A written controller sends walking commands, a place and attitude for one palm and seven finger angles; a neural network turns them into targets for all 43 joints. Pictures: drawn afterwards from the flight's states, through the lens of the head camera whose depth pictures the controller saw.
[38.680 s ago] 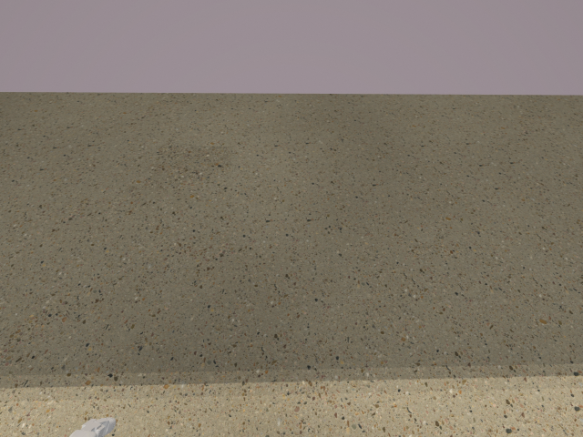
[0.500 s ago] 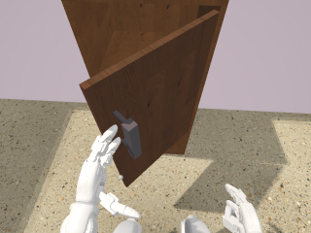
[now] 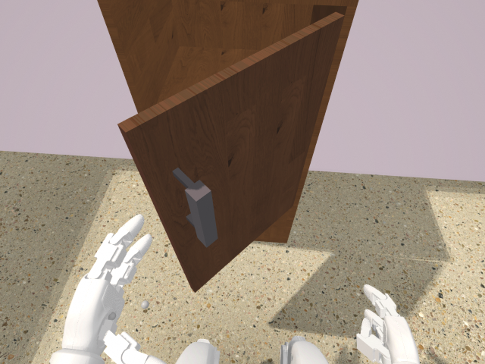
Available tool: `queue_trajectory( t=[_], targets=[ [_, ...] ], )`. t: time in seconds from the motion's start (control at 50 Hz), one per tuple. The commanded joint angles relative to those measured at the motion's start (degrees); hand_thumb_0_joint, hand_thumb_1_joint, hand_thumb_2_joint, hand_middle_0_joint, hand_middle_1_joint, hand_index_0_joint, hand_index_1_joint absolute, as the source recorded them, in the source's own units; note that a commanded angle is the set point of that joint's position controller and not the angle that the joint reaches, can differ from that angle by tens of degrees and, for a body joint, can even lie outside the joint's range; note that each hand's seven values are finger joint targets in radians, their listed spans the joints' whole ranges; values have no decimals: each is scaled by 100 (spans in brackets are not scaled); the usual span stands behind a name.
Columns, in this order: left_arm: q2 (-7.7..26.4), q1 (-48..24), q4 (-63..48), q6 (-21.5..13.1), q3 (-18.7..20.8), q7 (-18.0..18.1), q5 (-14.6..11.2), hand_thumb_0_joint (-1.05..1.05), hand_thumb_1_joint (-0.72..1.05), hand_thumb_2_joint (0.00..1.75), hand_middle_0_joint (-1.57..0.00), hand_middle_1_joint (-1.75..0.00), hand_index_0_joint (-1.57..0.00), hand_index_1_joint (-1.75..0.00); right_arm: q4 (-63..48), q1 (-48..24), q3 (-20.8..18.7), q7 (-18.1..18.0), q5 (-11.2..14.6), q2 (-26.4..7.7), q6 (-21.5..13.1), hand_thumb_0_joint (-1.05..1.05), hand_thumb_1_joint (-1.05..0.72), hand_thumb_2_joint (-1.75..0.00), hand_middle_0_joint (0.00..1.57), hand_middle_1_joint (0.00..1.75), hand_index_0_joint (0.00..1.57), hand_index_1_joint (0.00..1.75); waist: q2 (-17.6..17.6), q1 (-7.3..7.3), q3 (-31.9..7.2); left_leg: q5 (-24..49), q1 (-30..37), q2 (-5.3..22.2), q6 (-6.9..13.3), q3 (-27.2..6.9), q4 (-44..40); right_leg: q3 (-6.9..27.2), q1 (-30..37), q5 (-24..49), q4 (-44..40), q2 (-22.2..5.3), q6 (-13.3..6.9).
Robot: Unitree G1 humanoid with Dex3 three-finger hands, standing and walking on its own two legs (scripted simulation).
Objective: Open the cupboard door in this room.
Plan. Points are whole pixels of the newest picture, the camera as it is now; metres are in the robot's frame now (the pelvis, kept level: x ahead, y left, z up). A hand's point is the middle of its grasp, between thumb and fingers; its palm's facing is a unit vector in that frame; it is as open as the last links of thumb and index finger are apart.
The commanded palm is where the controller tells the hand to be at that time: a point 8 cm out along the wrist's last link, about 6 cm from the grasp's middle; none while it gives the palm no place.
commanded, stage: slide the hand sideways off the handle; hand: left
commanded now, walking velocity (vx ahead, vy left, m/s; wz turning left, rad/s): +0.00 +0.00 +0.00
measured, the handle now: (194, 208) +0.34 +0.10 +0.08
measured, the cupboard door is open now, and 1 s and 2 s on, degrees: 48 48 48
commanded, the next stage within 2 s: draw the hand back to the body in 0.02 s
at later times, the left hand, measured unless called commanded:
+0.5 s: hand (106, 294) +0.19 +0.17 +0.13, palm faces -0.03 -1.00 -0.07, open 16.3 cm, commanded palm +0.16 +0.23 +0.14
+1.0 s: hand (13, 256) +0.20 +0.24 +0.19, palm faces +0.32 -0.86 -0.40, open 13.0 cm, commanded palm +0.16 +0.29 +0.22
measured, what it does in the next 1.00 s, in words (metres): rises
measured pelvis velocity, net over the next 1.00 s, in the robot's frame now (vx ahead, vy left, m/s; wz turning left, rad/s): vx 0.02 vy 0.02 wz -0.01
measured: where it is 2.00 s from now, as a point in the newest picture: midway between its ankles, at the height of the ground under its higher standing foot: outside the picture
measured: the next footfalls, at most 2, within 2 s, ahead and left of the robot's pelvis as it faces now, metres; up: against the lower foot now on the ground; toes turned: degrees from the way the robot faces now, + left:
none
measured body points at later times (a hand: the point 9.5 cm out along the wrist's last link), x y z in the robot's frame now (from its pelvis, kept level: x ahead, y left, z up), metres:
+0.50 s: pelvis +0.00 +0.01 +0.03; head +0.03 +0.01 +0.48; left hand +0.19 +0.23 +0.13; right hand +0.18 -0.22 -0.04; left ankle -0.01 +0.14 -0.64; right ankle +0.03 -0.12 -0.64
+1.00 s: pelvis +0.02 +0.02 +0.07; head +0.01 +0.00 +0.52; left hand +0.18 +0.29 +0.22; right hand +0.20 -0.20 +0.00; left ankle -0.01 +0.14 -0.64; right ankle +0.03 -0.12 -0.64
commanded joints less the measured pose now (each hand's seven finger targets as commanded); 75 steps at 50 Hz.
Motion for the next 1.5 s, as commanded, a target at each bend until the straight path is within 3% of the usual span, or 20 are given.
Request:
queue_trajectory(
  t=[0.0,0.1,0.16,0.2,0.28,0.3,0.34,0.4,0.5,0.6,0.62,0.64,0.66,0.74,0.98,1.2,1.26,1.3,1.36,1.48],
  targets=[
    [326,-100,-1277,-393,111,-87,-117,0,-50,30,-15,-30,-15,-30,-989,-265,-229,-54,35,-630,-387,0,-90,-90,20,30,20,30,-261,-115,-866,1297,-29,-273,240,263,-911,199,1323,978,-1152,147,-35],
    [399,-330,-1281,-345,83,19,-26,0,-50,30,-15,-30,-15,-30,-1003,-260,-205,-68,25,-674,-466,0,-90,-90,20,30,20,30,-108,-102,-830,979,-62,-271,241,240,-925,183,1095,465,-1154,141,-57],
    [775,-258,-1730,-222,507,151,-20,0,-50,30,-15,-30,-15,-30,-1078,-219,-201,-93,59,-646,-416,0,-90,-90,20,30,20,30,85,79,-1182,1186,248,-279,243,281,-1147,183,1520,700,-1237,144,-75],
    [766,-73,-1859,-63,564,206,-70,0,-50,30,-15,-30,-15,-30,-1120,-213,-177,-103,93,-614,-385,0,-90,-90,20,30,20,30,41,104,-1257,1402,433,-284,255,270,-1307,105,1772,991,-1309,184,-68],
    [618,132,-1812,183,525,139,-211,0,-50,30,-15,-30,-15,-30,-1074,-221,-130,-118,151,-605,-376,0,-90,-90,20,30,20,30,62,32,-877,1451,631,-266,238,262,-1541,-6,1819,1149,-1517,206,-22],
    [630,172,-1604,257,576,112,-223,0,-50,30,-15,-30,-15,-30,-1024,-216,-128,-128,153,-612,-362,0,-90,-90,20,30,20,30,-228,-9,-722,1405,583,-246,244,233,-1577,-10,1874,1058,-1622,218,-14],
    [700,77,-1629,318,638,22,-273,0,-50,30,-15,-30,-15,-30,-1014,-237,-120,-145,162,-652,-395,0,-90,-90,20,30,20,30,-172,-43,-540,1221,621,-244,244,241,-1646,22,1802,836,-1765,202,12],
    [854,48,-1836,339,795,-72,-351,0,-50,30,-15,-30,-15,-30,-1023,-272,-88,-164,169,-677,-470,0,-90,-90,20,30,20,30,100,25,-527,1282,830,-240,243,218,-1803,3,1948,847,-1828,201,-27],
    [1010,-37,-1971,387,1066,-189,-517,0,-50,30,-15,-30,-15,-30,-936,-259,-52,-180,196,-670,-578,0,-90,-90,20,30,20,30,95,52,-452,1547,1077,-211,230,193,-1979,-69,2183,1178,-1927,223,-26],
    [1175,24,-1964,595,1409,-329,-674,0,-32,37,-16,-30,-16,-30,-825,-299,-38,-201,234,-673,-686,0,-90,-90,20,30,20,30,125,130,-502,1840,1333,-197,226,196,-2125,-90,2489,1530,-2067,233,-23],
    [2092,-120,-2553,837,1595,547,349,0,-29,39,-16,-30,-16,-30,-879,-249,-81,-358,134,-629,-624,0,-90,-90,20,30,20,30,238,407,-672,1904,1425,-106,235,332,-2460,247,2743,1521,-2324,76,-95],
    [1435,257,-2395,1072,1297,921,422,0,-26,40,-16,-30,-16,-30,-843,-227,-20,-393,92,-491,-610,0,-90,-90,20,30,20,30,249,237,-327,1784,1466,-151,217,368,-2551,167,2686,1430,-2447,63,-80],
    [1205,338,-2323,1224,1041,1148,595,0,-22,42,-16,-30,-16,-30,-739,-183,8,-379,99,-483,-578,0,-90,-90,20,30,20,30,406,194,-54,1809,1545,-123,216,373,-2612,103,2657,1417,-2497,57,-67],
    [1427,239,-2475,1410,1208,1588,846,0,-8,48,-16,-30,-16,-30,-587,-300,11,-403,55,-554,-562,0,-90,-90,20,30,20,30,138,189,-110,2093,2019,-69,262,376,-2837,60,2995,1666,-2749,57,-42],
    [1618,-443,-2167,1280,1711,1824,940,0,34,66,-18,-30,-18,-30,-70,-609,71,-426,-2,-572,-791,0,-90,-90,20,30,20,30,131,281,434,2369,2944,-20,247,355,-3843,14,3798,1835,-3521,45,-23],
    [1977,-929,-2072,1084,2443,1801,867,0,73,82,-19,-30,-19,-30,301,-888,-1,-326,-39,-586,-861,0,-90,-90,20,30,20,30,216,385,480,3062,3522,28,210,457,-4389,51,4548,2471,-4042,64,-33],
    [1997,-1116,-2129,1034,2559,1792,843,0,83,87,-20,-30,-20,-30,365,-919,-15,-297,-46,-570,-847,0,-90,-90,20,30,20,30,416,376,456,3147,3700,25,206,501,-4488,71,4604,2553,-4137,57,-24],
    [2078,-1190,-1960,1015,2697,1795,812,0,90,90,-20,-30,-20,-30,414,-968,-33,-295,-42,-585,-830,0,-90,-90,20,30,20,30,223,398,556,3113,3694,30,216,497,-4558,63,4684,2557,-4220,66,-32],
    [1755,-1047,-1677,1039,2419,1709,782,0,90,90,-20,-30,-20,-30,451,-989,-59,-245,-36,-589,-764,0,-90,-90,20,30,20,30,182,358,717,3069,3770,39,236,542,-4628,84,4618,2533,-4331,76,8],
    [1937,-1156,-1864,992,2533,1712,809,0,90,90,-20,-30,-20,-30,466,-1067,-89,-243,-71,-584,-729,0,-90,-90,20,30,20,30,195,403,453,3039,3938,5,260,575,-4704,123,4807,2569,-4432,82,9]
  ],
)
